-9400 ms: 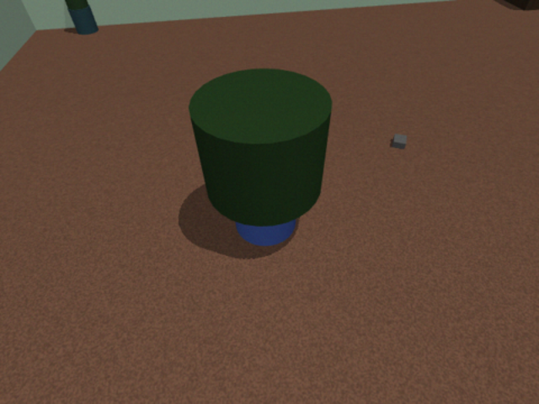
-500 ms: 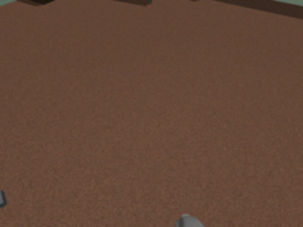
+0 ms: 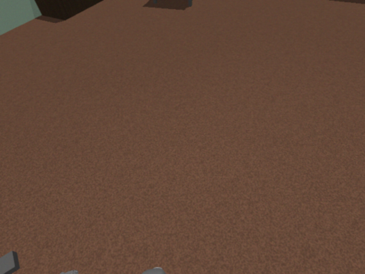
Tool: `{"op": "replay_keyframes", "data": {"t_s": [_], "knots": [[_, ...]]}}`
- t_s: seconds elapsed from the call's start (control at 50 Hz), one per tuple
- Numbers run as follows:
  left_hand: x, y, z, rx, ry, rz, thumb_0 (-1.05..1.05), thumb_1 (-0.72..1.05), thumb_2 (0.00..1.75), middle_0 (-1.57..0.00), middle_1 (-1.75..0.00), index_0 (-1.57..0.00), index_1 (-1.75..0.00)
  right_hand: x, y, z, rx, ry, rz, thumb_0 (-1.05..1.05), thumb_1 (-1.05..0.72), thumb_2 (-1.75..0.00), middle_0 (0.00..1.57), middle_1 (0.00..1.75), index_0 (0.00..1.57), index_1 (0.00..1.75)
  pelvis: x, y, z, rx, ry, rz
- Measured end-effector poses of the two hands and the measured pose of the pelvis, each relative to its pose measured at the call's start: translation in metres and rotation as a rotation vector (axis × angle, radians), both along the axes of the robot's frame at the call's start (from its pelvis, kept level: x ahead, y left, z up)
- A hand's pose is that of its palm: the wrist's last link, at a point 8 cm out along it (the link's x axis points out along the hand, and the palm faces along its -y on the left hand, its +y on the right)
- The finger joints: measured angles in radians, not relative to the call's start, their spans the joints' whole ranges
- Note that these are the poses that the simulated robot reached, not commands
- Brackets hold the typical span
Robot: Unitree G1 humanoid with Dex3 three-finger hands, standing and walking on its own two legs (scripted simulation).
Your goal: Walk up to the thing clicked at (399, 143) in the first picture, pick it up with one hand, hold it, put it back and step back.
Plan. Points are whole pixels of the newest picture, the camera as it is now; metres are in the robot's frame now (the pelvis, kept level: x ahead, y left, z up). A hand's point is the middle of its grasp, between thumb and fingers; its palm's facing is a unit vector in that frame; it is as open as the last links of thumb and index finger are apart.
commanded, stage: walk up
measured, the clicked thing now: (8, 264) +0.28 +0.94 -0.74
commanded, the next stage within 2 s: stand in 1.18 s
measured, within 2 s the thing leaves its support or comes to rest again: neither
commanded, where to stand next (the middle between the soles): +0.08 +0.00 m, yaw +0 degrees
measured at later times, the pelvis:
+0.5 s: pelvis +0.02 +0.01 +0.01, yaw +2 degrees
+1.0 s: pelvis +0.04 +0.01 +0.02, yaw +1 degrees
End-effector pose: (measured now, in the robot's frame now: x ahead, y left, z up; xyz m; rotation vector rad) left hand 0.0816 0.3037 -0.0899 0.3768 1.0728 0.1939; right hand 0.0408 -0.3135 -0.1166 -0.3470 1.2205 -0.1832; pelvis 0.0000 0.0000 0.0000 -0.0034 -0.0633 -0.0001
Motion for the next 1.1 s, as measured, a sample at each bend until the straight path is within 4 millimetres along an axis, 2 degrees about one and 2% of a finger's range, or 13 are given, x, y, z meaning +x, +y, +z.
{"op": "replay_keyframes", "data": {"t_s": [0.12,0.24,0.32,0.44,0.56,0.66,0.88,1.0,1.1], "knots": [[0.008,0.014,-0.034,-0.059,0.036,0.043,0.01,0.9,0.9,-0.21,-0.3,-0.2,-0.3,0.005,0.012,0.008,-0.066,0.018,-0.008,0.01,-0.91,-0.9,0.2,0.3,0.2,0.3,0.006,0.015,-0.01,0.005,-0.004,0.013],[-0.002,0.015,-0.043,-0.1,0.103,0.06,0.01,0.9,0.9,-0.21,-0.3,-0.2,-0.3,0.029,0.025,0.019,-0.066,-0.012,0.025,0.01,-0.9,-0.9,0.2,0.3,0.2,0.3,0.006,0.021,-0.004,-0.017,0.016,0.014],[-0.019,0.016,-0.041,-0.089,0.148,0.082,0.01,0.9,0.9,-0.21,-0.3,-0.2,-0.3,0.053,0.033,0.018,-0.039,-0.055,0.045,0.01,-0.9,-0.9,0.2,0.3,0.2,0.3,0.006,0.021,0.0,-0.026,0.005,0.013],[-0.039,0.017,-0.028,-0.065,0.181,0.13,0.01,0.9,0.9,-0.21,-0.3,-0.2,-0.3,0.087,0.046,0.015,0.023,-0.101,0.084,0.01,-0.9,-0.9,0.2,0.3,0.2,0.3,0.012,0.016,0.006,-0.018,0.005,0.025],[-0.046,0.015,-0.014,-0.037,0.204,0.153,0.01,0.9,0.9,-0.21,-0.3,-0.2,-0.3,0.108,0.049,0.012,0.068,-0.121,0.097,0.01,-0.9,-0.9,0.2,0.3,0.2,0.3,0.018,0.011,0.012,-0.012,0.011,0.03],[-0.034,0.012,-0.01,-0.034,0.196,0.15,0.01,0.9,0.9,-0.21,-0.3,-0.2,-0.3,0.106,0.043,0.011,0.066,-0.09,0.077,0.01,-0.9,-0.9,0.2,0.3,0.2,0.3,0.024,0.01,0.015,-0.009,0.015,0.03],[0.017,0.001,-0.014,-0.069,0.14,0.097,0.01,0.9,0.9,-0.21,-0.3,-0.2,-0.3,0.076,0.027,0.015,0.017,0.01,0.0,0.01,-0.9,-0.9,0.2,0.3,0.2,0.3,0.034,0.01,0.018,-0.006,0.021,0.028],[0.038,-0.002,-0.015,-0.082,0.118,0.074,0.01,0.9,0.9,-0.21,-0.3,-0.2,-0.3,0.067,0.025,0.018,0.002,0.028,-0.025,0.01,-0.9,-0.9,0.2,0.3,0.2,0.3,0.038,0.011,0.019,-0.006,0.023,0.024],[0.047,0.0,-0.014,-0.083,0.107,0.068,0.01,0.9,0.9,-0.21,-0.3,-0.2,-0.3,0.066,0.029,0.018,0.005,0.027,-0.032,0.01,-0.9,-0.9,0.2,0.3,0.2,0.3,0.04,0.014,0.019,-0.005,0.023,0.022]]}}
